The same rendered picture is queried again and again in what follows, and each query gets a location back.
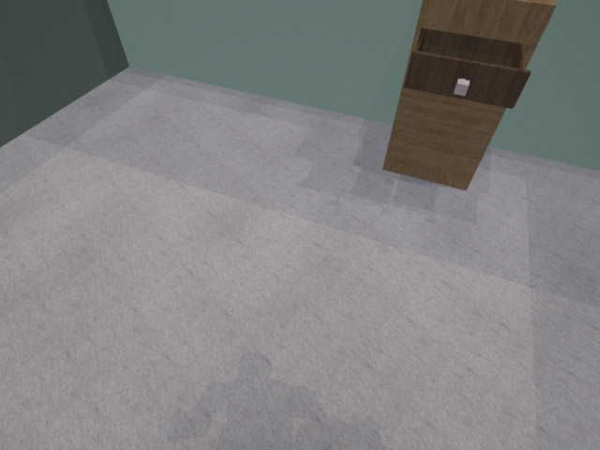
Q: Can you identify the cabinet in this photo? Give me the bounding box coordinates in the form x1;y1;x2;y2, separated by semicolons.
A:
382;0;556;190

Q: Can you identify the drawer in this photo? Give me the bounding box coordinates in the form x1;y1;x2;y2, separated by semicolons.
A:
404;28;531;109

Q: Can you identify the handle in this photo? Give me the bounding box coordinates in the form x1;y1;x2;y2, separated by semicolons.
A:
454;79;470;97

